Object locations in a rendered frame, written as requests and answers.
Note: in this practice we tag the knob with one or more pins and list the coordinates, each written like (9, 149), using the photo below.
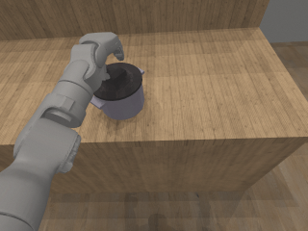
(116, 73)

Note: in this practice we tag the table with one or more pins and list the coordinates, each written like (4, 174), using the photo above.
(220, 109)

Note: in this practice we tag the robot left hand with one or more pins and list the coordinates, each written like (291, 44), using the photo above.
(112, 44)

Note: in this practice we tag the pot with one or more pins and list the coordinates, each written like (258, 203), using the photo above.
(121, 109)

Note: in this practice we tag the lid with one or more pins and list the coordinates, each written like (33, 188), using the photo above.
(122, 89)

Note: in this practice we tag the left robot forearm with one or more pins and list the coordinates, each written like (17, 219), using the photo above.
(67, 102)

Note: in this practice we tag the left robot upper arm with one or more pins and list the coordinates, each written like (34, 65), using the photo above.
(25, 185)

